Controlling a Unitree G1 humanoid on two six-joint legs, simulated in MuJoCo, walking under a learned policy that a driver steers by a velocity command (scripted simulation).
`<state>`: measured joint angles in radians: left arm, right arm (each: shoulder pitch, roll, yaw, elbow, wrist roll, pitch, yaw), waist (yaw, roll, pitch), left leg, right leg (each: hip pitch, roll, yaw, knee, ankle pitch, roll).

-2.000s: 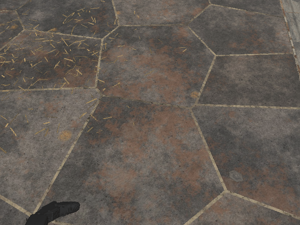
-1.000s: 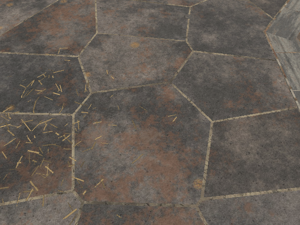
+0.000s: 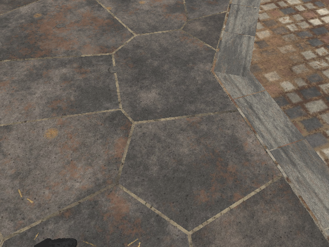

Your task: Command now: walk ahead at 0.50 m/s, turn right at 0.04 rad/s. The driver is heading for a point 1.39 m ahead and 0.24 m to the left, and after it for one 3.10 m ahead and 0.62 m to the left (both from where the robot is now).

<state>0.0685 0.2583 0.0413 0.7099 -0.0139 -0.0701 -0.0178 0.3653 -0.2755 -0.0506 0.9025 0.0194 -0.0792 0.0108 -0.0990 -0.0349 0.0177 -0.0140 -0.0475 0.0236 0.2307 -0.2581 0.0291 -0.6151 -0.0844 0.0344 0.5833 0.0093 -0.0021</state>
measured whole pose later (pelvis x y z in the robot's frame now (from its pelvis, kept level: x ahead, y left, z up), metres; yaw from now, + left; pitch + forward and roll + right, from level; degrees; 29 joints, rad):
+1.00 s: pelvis +0.55 +0.00 +0.00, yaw +0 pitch +2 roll +2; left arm 0.09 0.28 0.05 0.80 -0.01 -0.07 -0.01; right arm 0.34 -0.27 -0.05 0.90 0.01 -0.08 0.01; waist -0.07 -0.04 0.01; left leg -0.05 -0.06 0.05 0.22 -0.20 0.05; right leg -0.66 -0.12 0.04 0.67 0.02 0.01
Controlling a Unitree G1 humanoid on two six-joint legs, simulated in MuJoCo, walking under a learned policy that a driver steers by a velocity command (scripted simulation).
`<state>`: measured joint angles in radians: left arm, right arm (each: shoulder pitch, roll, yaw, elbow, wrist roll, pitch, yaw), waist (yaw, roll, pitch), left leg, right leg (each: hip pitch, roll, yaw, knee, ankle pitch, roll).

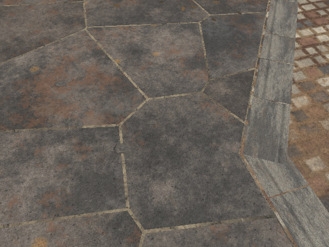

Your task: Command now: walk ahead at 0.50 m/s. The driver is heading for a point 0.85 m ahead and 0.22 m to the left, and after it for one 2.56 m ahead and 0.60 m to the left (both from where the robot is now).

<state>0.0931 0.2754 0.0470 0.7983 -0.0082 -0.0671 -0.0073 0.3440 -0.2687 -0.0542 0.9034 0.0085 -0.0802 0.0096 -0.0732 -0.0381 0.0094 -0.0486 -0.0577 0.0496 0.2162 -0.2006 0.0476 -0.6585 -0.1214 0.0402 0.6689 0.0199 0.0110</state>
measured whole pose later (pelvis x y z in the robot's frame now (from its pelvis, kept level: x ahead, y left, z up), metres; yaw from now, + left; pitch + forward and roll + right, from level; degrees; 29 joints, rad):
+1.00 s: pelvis +0.39 -0.05 -0.01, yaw +18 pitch +3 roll -1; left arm 0.10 0.29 0.06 0.83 0.00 0.00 0.04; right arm 0.17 -0.30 -0.09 0.71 0.00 0.03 -0.03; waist -0.03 0.00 0.03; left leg -0.41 -0.11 -0.15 0.46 -0.10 0.05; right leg -0.47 0.01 0.12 0.74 -0.33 0.07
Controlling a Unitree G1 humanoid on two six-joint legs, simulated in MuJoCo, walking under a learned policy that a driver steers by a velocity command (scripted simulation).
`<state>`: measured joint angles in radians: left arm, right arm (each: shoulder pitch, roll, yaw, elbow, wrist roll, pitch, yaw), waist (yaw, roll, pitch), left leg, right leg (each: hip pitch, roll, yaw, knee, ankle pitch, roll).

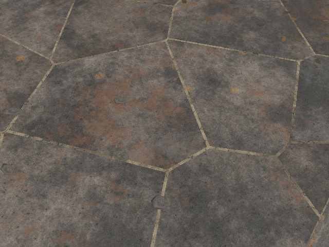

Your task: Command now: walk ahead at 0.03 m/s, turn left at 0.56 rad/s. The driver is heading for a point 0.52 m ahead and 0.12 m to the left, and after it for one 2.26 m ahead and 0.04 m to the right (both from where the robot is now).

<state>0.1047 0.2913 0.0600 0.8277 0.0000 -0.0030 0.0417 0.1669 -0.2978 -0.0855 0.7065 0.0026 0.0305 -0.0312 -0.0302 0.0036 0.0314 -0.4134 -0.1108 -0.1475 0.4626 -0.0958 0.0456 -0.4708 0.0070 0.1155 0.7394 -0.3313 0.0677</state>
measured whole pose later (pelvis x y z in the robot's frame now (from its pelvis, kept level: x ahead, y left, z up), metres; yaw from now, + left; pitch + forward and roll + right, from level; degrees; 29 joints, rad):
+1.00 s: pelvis +0.17 +0.04 -0.01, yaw +26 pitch +3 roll +1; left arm 0.08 0.30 0.05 0.74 -0.02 -0.10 -0.05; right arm 0.41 -0.30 -0.07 0.75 0.02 -0.03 -0.01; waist -0.07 -0.01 -0.02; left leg 0.02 -0.02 -0.09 0.36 -0.41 0.01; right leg -0.44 -0.01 -0.02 0.50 -0.11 -0.03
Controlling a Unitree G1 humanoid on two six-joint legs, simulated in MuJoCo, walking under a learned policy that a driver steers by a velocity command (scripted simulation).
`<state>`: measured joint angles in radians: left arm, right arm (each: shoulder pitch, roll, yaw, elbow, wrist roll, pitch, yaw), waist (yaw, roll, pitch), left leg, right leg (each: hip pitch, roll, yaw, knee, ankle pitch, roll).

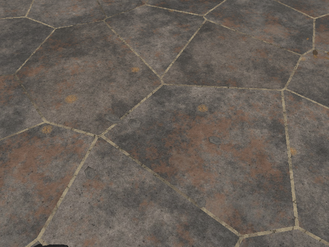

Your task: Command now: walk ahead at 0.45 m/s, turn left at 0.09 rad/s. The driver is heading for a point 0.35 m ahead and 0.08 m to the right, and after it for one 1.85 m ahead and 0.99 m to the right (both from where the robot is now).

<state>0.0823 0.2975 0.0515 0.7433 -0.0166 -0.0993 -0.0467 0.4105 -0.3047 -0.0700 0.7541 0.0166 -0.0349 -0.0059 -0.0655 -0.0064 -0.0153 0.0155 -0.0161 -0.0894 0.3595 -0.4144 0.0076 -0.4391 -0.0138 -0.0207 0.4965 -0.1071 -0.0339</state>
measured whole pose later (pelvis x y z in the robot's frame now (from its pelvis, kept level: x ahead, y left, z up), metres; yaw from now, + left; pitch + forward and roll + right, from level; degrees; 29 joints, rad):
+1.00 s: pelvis +0.30 -0.04 +0.01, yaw -22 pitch +1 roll +3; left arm 0.24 0.31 0.07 0.65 0.01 0.03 0.01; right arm 0.08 -0.32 -0.09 0.76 -0.01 0.03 -0.03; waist 0.02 0.03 0.05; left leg -0.52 0.02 0.02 1.01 -0.46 -0.04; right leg -0.34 -0.01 0.02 0.59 -0.26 -0.05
